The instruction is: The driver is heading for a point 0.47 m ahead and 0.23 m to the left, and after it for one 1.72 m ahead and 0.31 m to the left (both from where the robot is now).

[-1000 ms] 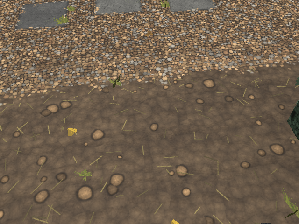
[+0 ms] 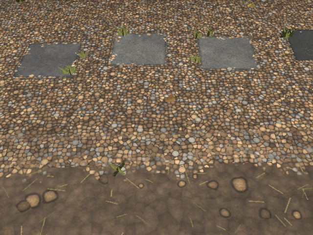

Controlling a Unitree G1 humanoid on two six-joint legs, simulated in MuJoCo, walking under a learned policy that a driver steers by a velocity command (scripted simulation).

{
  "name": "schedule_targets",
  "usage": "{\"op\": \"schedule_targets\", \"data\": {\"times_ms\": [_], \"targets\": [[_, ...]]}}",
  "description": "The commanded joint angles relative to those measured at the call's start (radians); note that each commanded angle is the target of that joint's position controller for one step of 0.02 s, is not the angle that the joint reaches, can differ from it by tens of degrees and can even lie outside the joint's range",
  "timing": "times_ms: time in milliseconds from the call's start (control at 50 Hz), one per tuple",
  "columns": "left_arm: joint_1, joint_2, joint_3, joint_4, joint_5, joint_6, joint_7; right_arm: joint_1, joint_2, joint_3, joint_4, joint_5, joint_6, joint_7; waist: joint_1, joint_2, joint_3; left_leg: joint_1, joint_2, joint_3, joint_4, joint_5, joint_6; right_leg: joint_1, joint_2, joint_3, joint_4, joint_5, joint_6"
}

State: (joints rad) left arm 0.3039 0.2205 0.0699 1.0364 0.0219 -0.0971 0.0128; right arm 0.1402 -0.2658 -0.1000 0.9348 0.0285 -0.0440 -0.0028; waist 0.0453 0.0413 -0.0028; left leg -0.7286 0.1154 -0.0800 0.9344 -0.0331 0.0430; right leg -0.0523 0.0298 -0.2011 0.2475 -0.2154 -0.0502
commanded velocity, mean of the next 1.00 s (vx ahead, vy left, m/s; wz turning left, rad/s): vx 0.50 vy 0.00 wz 0.54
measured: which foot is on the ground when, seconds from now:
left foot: up 0.00-0.22, down 0.24-0.72, up 0.74-1.00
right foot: down 0.00-0.26, up 0.28-0.70, down 0.72-1.00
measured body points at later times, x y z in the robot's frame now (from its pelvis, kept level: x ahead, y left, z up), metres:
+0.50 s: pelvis +0.28 +0.07 +0.00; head +0.31 +0.09 +0.45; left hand +0.39 +0.38 -0.10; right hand +0.42 -0.18 -0.12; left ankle +0.25 +0.13 -0.75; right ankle +0.44 -0.09 -0.68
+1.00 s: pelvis +0.56 +0.11 +0.00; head +0.58 +0.12 +0.45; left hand +0.43 +0.36 -0.13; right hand +0.85 -0.02 -0.10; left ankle +0.54 +0.30 -0.68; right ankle +0.59 +0.01 -0.75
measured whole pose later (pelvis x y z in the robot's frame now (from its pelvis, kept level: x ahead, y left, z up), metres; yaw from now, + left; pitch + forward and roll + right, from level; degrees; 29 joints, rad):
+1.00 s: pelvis +0.56 +0.11 +0.00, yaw +34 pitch +2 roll -2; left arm 0.31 0.26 0.07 0.90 0.00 -0.10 -0.01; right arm 0.18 -0.31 -0.09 0.68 0.02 -0.02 -0.01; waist 0.07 0.05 0.02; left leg -0.66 0.10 -0.07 0.97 -0.21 0.01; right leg -0.12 0.02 -0.12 0.29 -0.20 -0.03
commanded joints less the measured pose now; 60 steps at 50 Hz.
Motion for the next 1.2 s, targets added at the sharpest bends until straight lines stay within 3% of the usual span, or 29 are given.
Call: {"op": "schedule_targets", "data": {"times_ms": [20, 140, 180, 220, 240, 260, 280, 300, 320, 340, 360, 420, 480, 540, 640, 680, 700, 720, 740, 760, 780, 800, 820, 860, 1000, 1120, 1160, 1180, 1200], "targets": [[-0.06, 0.146, 0.022, -0.071, -0.006, -0.013, 0.016, -0.066, -0.015, 0.006, -0.069, -0.006, -0.005, 0.019, -0.019, -0.083, 0.062, 0.018, 0.007, 0.04, -0.131, 0.12, -0.002, -0.052, -0.271, 0.063, -0.143, 0.283, -0.089], [0.035, 0.185, 0.037, -0.053, -0.026, 0.026, 0.022, -0.214, -0.004, 0.024, -0.165, -0.004, -0.002, 0.059, 0.015, -0.078, 0.107, -0.02, -0.034, 0.141, -0.28, -0.018, 0.037, 0.168, -0.332, -0.015, -0.03, 0.526, -0.078], [0.01, 0.217, 0.046, -0.069, -0.035, 0.038, 0.028, -0.176, -0.038, 0.01, -0.181, -0.002, 0.0, 0.068, -0.029, -0.123, 0.054, 0.107, -0.097, 0.204, -0.283, -0.122, 0.071, 0.19, -0.336, -0.041, 0.091, 0.867, -0.061], [-0.026, 0.245, 0.052, -0.087, -0.041, 0.052, 0.033, 0.028, -0.113, -0.029, -0.147, 0.004, 0.002, 0.066, -0.149, -0.152, -0.058, 0.383, -0.173, 0.232, -0.333, -0.152, 0.122, 0.148, -0.314, -0.058, 0.379, 1.047, -0.032], [-0.038, 0.24, 0.049, -0.1, -0.039, 0.049, 0.033, 0.19, -0.185, -0.066, -0.108, 0.003, 0.005, 0.048, -0.229, -0.106, -0.142, 0.674, -0.158, 0.141, -0.406, -0.097, 0.167, -0.032, -0.272, -0.062, 0.638, 0.849, 0.011], [0.024, 0.1, 0.012, -0.146, 0.003, 0.026, 0.018, 0.239, -0.29, -0.086, -0.092, 0.004, 0.008, 0.029, -0.146, 0.152, -0.218, 1.027, 0.095, -0.32, -0.416, -0.085, 0.307, -0.47, -0.112, -0.028, 1.004, -0.045, 0.071], [-0.016, 0.101, -0.001, -0.193, -0.033, -0.027, 0.0, 0.262, -0.28, -0.069, -0.119, -0.01, -0.003, 0.032, -0.139, 0.152, -0.369, 1.179, 0.237, -0.766, -0.611, -0.209, 0.434, -0.682, 0.024, 0.214, 1.203, -0.387, 0.08], [-0.139, 0.156, 0.015, -0.221, -0.072, -0.06, -0.013, 0.252, -0.209, -0.049, -0.116, -0.023, -0.012, 0.031, -0.175, 0.064, -0.276, 1.137, 0.204, -0.637, -0.646, -0.16, 0.364, -0.794, -0.039, 0.289, 1.209, -0.31, 0.049], [-0.163, 0.152, 0.012, -0.225, -0.075, -0.073, -0.015, 0.192, -0.158, -0.037, -0.126, -0.017, -0.023, 0.028, -0.142, 0.015, -0.177, 0.998, 0.161, -0.483, -0.638, -0.095, 0.32, -0.792, -0.088, 0.286, 1.126, -0.221, 0.028], [-0.156, 0.155, 0.018, -0.207, -0.051, -0.07, -0.006, 0.106, -0.123, -0.025, -0.147, -0.012, -0.028, 0.029, -0.089, -0.049, -0.106, 0.827, 0.116, -0.371, -0.645, -0.003, 0.287, -0.719, -0.127, 0.281, 1.034, -0.168, 0.033], [-0.138, 0.173, 0.03, -0.202, -0.034, -0.056, -0.002, 0.056, -0.094, -0.015, -0.165, -0.015, -0.031, 0.026, -0.052, -0.045, -0.079, 0.704, 0.086, -0.3, -0.663, 0.07, 0.271, -0.634, -0.153, 0.283, 0.963, -0.137, 0.044], [-0.14, 0.144, 0.032, -0.223, -0.016, -0.016, 0.001, 0.058, -0.123, -0.015, -0.178, -0.015, -0.035, 0.009, -0.015, -0.033, -0.044, 0.539, 0.052, -0.234, -0.707, 0.141, 0.267, -0.553, -0.157, 0.261, 0.815, -0.089, 0.085], [-0.259, 0.115, 0.019, -0.265, -0.007, -0.008, 0.004, 0.103, -0.163, -0.026, -0.178, -0.011, -0.032, -0.009, -0.049, -0.005, -0.011, 0.47, 0.001, -0.166, -0.714, 0.132, 0.233, -0.542, -0.12, 0.238, 0.579, 0.1, 0.113], [-0.36, 0.098, 0.006, -0.296, -0.018, -0.013, -0.008, 0.147, -0.16, -0.027, -0.173, -0.007, -0.023, -0.013, -0.097, 0.037, 0.0, 0.442, -0.036, -0.146, -0.695, 0.027, 0.187, -0.467, -0.063, 0.226, 0.362, 0.284, 0.108], [-0.398, 0.159, 0.017, -0.333, -0.034, -0.032, -0.028, 0.198, -0.148, -0.024, -0.161, -0.002, -0.012, -0.017, -0.104, 0.071, -0.006, 0.564, 0.023, -0.28, -0.581, -0.073, 0.159, -0.425, -0.041, 0.268, 0.238, 0.226, 0.077], [-0.313, 0.181, 0.028, -0.315, -0.034, -0.045, -0.032, 0.179, -0.143, -0.021, -0.174, -0.007, -0.005, -0.022, -0.05, 0.1, -0.025, 0.58, 0.016, -0.313, -0.499, -0.032, 0.136, -0.318, -0.032, 0.253, 0.198, 0.165, 0.045], [-0.208, 0.21, 0.043, -0.29, -0.022, -0.051, -0.028, 0.168, -0.114, -0.011, -0.188, -0.011, -0.007, -0.021, 0.0, 0.092, -0.088, 0.547, -0.034, -0.286, -0.386, 0.025, 0.107, -0.157, -0.052, 0.259, 0.192, 0.162, 0.014], [-0.049, 0.269, 0.058, -0.27, -0.005, -0.053, -0.024, 0.165, -0.063, 0.01, -0.212, -0.022, -0.009, -0.017, 0.069, -0.005, -0.219, 0.431, -0.096, -0.206, -0.114, -0.068, 0.068, 0.096, -0.213, 0.413, 0.208, 0.109, -0.05], [0.046, 0.345, 0.076, -0.237, 0.006, -0.038, -0.026, 0.319, -0.004, 0.026, -0.24, 0.008, -0.019, -0.016, -0.001, -0.367, -0.35, 0.077, -0.229, -0.084, 0.217, -0.536, 0.001, 0.419, -0.448, 0.888, 0.109, -0.09, -0.219], [0.022, 0.247, 0.055, -0.252, -0.021, -0.033, -0.031, 0.317, -0.117, 0.009, -0.217, 0.02, -0.019, -0.02, 0.016, -0.293, -0.301, -0.053, -0.145, -0.11, 0.362, -0.549, -0.009, 0.401, -0.464, 0.99, 0.057, -0.31, -0.213], [-0.03, 0.18, 0.036, -0.271, -0.026, -0.025, -0.026, 0.209, -0.177, -0.007, -0.231, 0.013, -0.013, -0.02, 0.044, -0.192, -0.169, -0.088, -0.107, -0.093, 0.397, -0.452, -0.012, 0.276, -0.416, 0.821, 0.043, -0.303, -0.163], [-0.084, 0.165, 0.027, -0.278, -0.015, -0.016, -0.025, 0.152, -0.17, -0.009, -0.244, 0.003, -0.007, -0.022, 0.027, -0.125, -0.093, -0.054, -0.069, -0.06, 0.381, -0.375, -0.017, 0.144, -0.371, 0.683, 0.029, -0.18, -0.133], [-0.118, 0.144, 0.02, -0.273, -0.01, -0.01, -0.024, 0.121, -0.156, -0.012, -0.256, -0.008, -0.006, -0.02, 0.009, -0.118, -0.037, -0.03, -0.043, -0.058, 0.334, -0.326, -0.018, 0.043, -0.332, 0.588, 0.007, -0.077, -0.123], [-0.13, 0.129, 0.013, -0.26, -0.007, -0.015, -0.019, 0.142, -0.119, -0.012, -0.265, 0.005, 0.006, -0.013, -0.023, -0.154, -0.012, 0.041, -0.005, -0.047, 0.272, -0.28, -0.013, -0.045, -0.29, 0.456, -0.042, 0.026, -0.109], [-0.072, 0.192, 0.025, -0.199, -0.036, -0.017, -0.025, 0.018, -0.044, 0.022, -0.325, -0.021, -0.001, 0.001, -0.022, -0.101, 0.022, 0.046, 0.004, 0.02, -0.094, -0.084, -0.036, -0.06, -0.262, 0.284, -0.117, 0.23, -0.16], [0.041, 0.249, 0.033, -0.159, -0.056, 0.017, -0.027, -0.156, -0.062, 0.03, -0.369, -0.003, -0.034, 0.037, 0.029, -0.131, 0.048, 0.175, -0.066, 0.078, -0.373, -0.051, -0.039, -0.012, -0.277, 0.299, -0.041, 0.248, -0.138], [0.032, 0.26, 0.035, -0.151, -0.06, 0.027, -0.02, -0.097, -0.098, 0.015, -0.358, -0.002, -0.044, 0.038, -0.031, -0.154, 0.022, 0.305, -0.086, 0.078, -0.451, -0.055, -0.013, -0.011, -0.291, 0.316, 0.036, 0.301, -0.108], [0.027, 0.249, 0.03, -0.151, -0.06, 0.028, -0.017, 0.005, -0.133, -0.004, -0.324, -0.01, -0.046, 0.031, -0.088, -0.144, -0.04, 0.474, -0.108, 0.095, -0.487, -0.046, 0.011, -0.041, -0.254, 0.283, 0.148, 0.411, -0.081], [0.024, 0.205, 0.014, -0.161, -0.049, 0.023, -0.017, 0.158, -0.188, -0.029, -0.288, -0.025, -0.047, 0.019, -0.158, -0.118, -0.151, 0.726, -0.043, 0.04, -0.451, -0.018, 0.048, -0.155, -0.196, 0.239, 0.355, 0.365, -0.041]]}}
Velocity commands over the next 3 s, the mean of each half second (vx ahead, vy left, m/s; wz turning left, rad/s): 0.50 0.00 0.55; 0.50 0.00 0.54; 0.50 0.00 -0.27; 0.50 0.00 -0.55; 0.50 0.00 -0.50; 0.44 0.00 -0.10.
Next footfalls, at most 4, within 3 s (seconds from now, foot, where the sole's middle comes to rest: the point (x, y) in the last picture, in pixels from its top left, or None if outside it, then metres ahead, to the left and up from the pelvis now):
0.24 left None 0.29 0.14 -0.78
0.72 right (167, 209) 0.63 0.03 -0.78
1.20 left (89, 192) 0.70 0.39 -0.78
1.70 right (128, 132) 1.06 0.25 -0.78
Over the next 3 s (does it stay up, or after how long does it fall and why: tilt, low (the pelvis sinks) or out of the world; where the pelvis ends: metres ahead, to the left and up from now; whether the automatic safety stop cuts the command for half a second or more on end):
stays up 1.55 0.26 0.00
